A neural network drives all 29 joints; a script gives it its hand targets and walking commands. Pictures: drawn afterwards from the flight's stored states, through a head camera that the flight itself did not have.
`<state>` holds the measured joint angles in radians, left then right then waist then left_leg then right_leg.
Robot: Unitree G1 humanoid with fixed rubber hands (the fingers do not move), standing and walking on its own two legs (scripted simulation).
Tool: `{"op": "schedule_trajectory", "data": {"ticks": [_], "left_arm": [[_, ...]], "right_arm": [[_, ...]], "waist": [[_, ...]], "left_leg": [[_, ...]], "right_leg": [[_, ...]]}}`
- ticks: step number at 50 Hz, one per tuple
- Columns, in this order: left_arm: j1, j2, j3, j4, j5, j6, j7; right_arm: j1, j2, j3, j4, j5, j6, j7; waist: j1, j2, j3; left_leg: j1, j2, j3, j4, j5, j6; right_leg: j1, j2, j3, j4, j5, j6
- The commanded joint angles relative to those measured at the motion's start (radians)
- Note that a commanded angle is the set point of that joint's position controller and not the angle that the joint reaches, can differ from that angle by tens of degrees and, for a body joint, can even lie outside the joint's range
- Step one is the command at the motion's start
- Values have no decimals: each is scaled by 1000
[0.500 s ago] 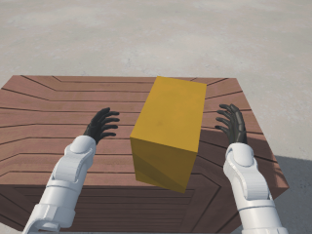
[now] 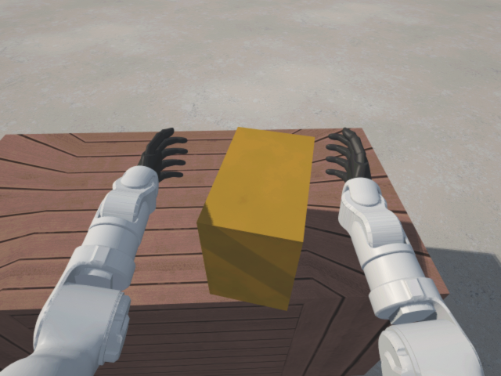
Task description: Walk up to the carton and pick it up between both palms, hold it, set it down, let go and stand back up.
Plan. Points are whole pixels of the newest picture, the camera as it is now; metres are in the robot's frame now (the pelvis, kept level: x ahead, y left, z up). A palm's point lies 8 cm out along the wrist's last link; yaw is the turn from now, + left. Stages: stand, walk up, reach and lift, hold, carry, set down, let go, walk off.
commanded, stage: reach and lift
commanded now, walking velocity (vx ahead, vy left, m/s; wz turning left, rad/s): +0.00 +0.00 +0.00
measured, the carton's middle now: (261, 216) +0.43 -0.03 -0.01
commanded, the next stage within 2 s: none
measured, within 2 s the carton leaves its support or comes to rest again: neither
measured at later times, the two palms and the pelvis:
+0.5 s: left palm (170, 149) +0.47 +0.14 +0.15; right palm (361, 162) +0.41 -0.18 +0.15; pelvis +0.01 -0.01 +0.00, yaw +0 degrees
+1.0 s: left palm (187, 196) +0.46 +0.12 +0.04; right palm (354, 210) +0.39 -0.19 +0.05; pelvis +0.00 -0.01 -0.01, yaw -1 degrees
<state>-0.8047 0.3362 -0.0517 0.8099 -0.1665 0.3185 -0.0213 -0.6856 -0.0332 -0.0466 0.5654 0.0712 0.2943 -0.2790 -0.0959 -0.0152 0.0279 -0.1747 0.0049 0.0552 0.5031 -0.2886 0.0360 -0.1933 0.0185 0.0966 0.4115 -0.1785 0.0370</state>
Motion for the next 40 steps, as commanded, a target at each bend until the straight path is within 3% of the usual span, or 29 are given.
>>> {"op": "schedule_trajectory", "data": {"ticks": [1,13,20,27,33,38,39,40], "left_arm": [[-712,172,73,-140,-116,-103,22],[-896,170,45,117,-125,-184,41],[-856,151,54,274,-86,-234,29],[-812,114,69,291,-66,-341,14],[-790,90,80,401,-45,-428,12],[-788,68,59,471,-53,-510,23],[-785,69,66,498,-49,-525,25],[-788,55,53,505,-52,-540,26]], "right_arm": [[-613,-175,-122,-46,136,-88,-22],[-806,-194,-147,132,135,-134,-10],[-765,-169,-122,259,140,-175,-8],[-699,-117,-101,268,123,-281,-4],[-682,-98,-101,298,103,-361,18],[-662,-94,-130,310,73,-432,35],[-655,-88,-134,326,67,-441,38],[-648,-82,-137,338,61,-452,41]], "waist": [[-69,144,-627],[-83,166,-733],[-73,172,-704],[-59,173,-781],[-25,150,-813],[-22,144,-883],[-8,139,-877],[-17,135,-880]], "left_leg": [[137,27,-57,-37,502,-90],[140,28,-68,4,549,-104],[156,24,-68,27,605,-110],[127,12,-58,60,689,-109],[40,9,-48,61,601,-89],[-16,8,-50,85,555,-92],[-40,9,-49,86,527,-87],[-56,9,-50,86,495,-86]], "right_leg": [[22,28,-135,-33,347,-51],[-54,37,-146,-30,363,-55],[-74,39,-148,-30,389,-54],[-50,43,-141,-4,480,-45],[-78,36,-125,17,426,-41],[-148,31,-131,55,397,-41],[-164,29,-130,63,371,-39],[-175,27,-132,68,353,-40]]}}
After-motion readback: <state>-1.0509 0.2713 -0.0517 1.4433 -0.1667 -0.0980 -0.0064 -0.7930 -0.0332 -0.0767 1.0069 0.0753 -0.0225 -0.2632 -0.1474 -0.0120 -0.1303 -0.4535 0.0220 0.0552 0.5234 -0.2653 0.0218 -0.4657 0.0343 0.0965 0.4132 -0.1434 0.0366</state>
